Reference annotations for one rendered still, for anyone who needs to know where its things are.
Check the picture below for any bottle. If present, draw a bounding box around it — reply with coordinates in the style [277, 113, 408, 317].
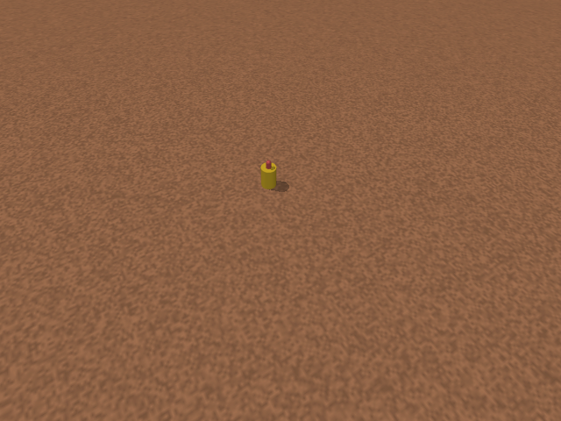
[261, 161, 276, 189]

